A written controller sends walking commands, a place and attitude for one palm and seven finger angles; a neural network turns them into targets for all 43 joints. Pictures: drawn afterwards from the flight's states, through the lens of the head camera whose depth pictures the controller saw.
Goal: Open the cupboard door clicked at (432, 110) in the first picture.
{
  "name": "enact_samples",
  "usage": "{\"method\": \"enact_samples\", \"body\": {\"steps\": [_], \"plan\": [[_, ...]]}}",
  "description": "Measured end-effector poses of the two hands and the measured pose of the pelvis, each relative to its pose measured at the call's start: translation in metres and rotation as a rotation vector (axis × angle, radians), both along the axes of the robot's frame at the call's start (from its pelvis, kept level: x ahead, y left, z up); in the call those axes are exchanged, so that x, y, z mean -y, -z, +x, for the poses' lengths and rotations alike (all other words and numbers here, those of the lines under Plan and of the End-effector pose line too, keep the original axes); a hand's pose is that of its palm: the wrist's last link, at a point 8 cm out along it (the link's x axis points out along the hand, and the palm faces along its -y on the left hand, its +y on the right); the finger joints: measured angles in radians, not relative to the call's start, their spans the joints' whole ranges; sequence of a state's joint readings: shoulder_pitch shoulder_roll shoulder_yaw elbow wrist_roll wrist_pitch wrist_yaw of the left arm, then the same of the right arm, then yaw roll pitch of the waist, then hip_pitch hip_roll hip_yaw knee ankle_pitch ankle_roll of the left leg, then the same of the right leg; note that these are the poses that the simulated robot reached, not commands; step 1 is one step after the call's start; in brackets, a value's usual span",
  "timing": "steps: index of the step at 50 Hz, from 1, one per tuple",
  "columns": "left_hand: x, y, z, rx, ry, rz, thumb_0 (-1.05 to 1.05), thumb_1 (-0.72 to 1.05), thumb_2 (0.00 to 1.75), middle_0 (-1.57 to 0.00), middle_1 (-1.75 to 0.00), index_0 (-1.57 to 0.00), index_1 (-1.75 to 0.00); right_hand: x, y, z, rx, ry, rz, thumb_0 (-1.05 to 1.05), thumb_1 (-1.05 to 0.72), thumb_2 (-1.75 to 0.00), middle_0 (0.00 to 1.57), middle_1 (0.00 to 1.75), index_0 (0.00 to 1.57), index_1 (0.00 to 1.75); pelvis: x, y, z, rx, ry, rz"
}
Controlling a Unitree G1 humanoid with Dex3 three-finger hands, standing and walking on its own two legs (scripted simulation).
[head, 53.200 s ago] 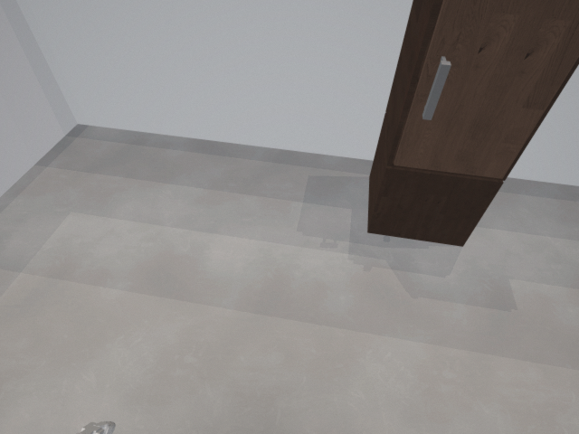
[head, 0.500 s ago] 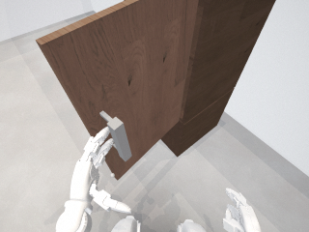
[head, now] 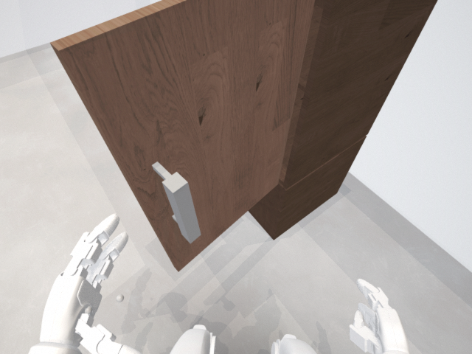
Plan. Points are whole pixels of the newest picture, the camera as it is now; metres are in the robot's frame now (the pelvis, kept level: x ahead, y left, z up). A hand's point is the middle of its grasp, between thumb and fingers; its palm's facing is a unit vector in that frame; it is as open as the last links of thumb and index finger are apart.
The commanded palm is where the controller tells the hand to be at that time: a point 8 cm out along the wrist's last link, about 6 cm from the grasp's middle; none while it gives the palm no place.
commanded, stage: draw the hand back to the body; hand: left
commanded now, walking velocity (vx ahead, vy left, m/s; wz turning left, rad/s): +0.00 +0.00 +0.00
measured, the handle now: (176, 204) +0.34 +0.13 +0.06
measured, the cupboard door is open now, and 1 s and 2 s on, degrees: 98 98 98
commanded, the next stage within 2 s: step back with the hand held close in 1.66 s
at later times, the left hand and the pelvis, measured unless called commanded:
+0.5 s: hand (80, 289) +0.19 +0.20 +0.12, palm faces +0.02 -1.00 -0.07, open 16.3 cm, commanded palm +0.16 +0.27 +0.13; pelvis +0.00 +0.02 +0.03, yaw +0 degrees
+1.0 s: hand out of the picture +0.21 +0.27 +0.19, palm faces +0.35 -0.84 -0.40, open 12.5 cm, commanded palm +0.17 +0.31 +0.22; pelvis +0.03 +0.03 +0.08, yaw -1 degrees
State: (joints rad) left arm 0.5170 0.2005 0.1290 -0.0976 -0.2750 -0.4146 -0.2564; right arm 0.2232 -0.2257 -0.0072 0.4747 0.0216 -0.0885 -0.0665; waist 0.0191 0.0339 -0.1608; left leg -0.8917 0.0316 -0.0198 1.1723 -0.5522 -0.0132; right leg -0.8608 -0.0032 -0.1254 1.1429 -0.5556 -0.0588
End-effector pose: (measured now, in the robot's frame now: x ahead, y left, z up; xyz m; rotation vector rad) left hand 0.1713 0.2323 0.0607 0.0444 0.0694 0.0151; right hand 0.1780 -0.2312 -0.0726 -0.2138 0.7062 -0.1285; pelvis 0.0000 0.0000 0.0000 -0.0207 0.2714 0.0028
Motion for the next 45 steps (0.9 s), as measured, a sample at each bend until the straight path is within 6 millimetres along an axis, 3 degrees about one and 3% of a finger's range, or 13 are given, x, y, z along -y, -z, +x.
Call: {"method": "enact_samples", "body": {"steps": [8,17,29,37,45], "plan": [[0.005,-0.003,0.001,0.03,0.034,-0.02,-0.01,-0.5,0.3,-0.15,-0.3,-0.15,-0.3,-0.011,-0.001,-0.004,0.029,-0.011,-0.001,0.01,-0.9,-0.89,0.2,0.3,0.2,0.3,-0.007,0.003,-0.006,0.008,0.002,-0.009],[-0.014,-0.041,-0.003,0.043,-0.01,0.021,-0.01,-0.5,0.3,-0.15,-0.3,-0.15,-0.3,-0.026,-0.022,-0.013,0.038,0.012,0.04,0.01,-0.9,-0.89,0.2,0.3,0.21,0.3,-0.014,-0.016,-0.003,0.063,0.001,-0.014],[-0.033,-0.072,-0.005,0.051,-0.015,0.026,-0.01,-0.48,0.31,-0.15,-0.3,-0.15,-0.3,-0.026,-0.049,-0.005,0.099,-0.002,0.017,0.01,-0.9,-0.89,0.2,0.3,0.21,0.3,-0.02,-0.035,0.004,0.121,-0.003,-0.019],[-0.049,-0.102,-0.009,-0.049,-0.198,0.284,-0.01,-0.31,0.38,-0.16,-0.31,-0.16,-0.3,-0.032,-0.068,0.005,0.099,0.008,0.007,0.01,-0.9,-0.89,0.2,0.3,0.21,0.3,-0.023,-0.057,0.014,0.18,0.01,-0.008],[-0.066,-0.13,-0.008,-0.04,-0.322,0.366,-0.01,-0.06,0.49,-0.17,-0.31,-0.17,-0.3,-0.042,-0.078,0.013,0.075,-0.031,0.011,0.01,-0.9,-0.89,0.2,0.3,0.21,0.3,-0.027,-0.076,0.022,0.249,0.01,0.001]]}}
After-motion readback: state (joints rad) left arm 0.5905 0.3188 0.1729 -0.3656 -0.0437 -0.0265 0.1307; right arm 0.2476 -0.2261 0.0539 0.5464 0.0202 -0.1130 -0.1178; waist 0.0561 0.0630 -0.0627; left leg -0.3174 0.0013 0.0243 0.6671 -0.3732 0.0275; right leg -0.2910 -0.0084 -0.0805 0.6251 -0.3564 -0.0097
